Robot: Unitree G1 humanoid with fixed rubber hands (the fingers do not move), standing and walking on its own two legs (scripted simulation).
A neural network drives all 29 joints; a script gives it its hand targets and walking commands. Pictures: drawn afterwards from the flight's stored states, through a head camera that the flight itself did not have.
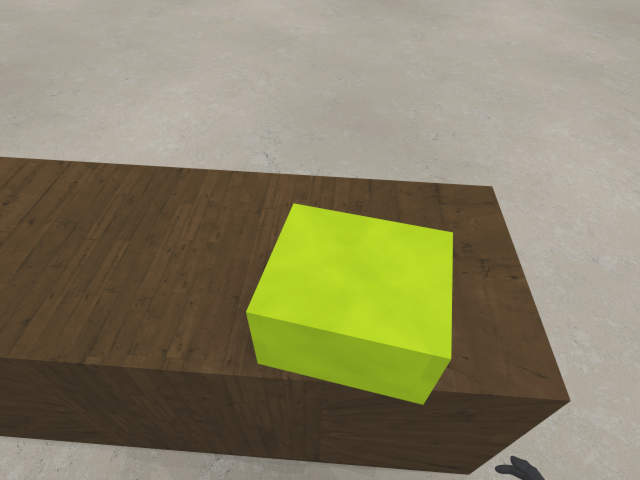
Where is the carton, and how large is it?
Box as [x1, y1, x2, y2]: [246, 203, 452, 404]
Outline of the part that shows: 293,203 246,311 257,362 423,404 450,359 452,232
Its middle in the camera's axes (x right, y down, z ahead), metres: +0.06 +0.10 +0.68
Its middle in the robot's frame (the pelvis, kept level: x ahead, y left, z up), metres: +0.44 -0.04 -0.10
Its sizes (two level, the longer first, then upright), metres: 0.292 0.243 0.171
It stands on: a pedestal, 0.56 m high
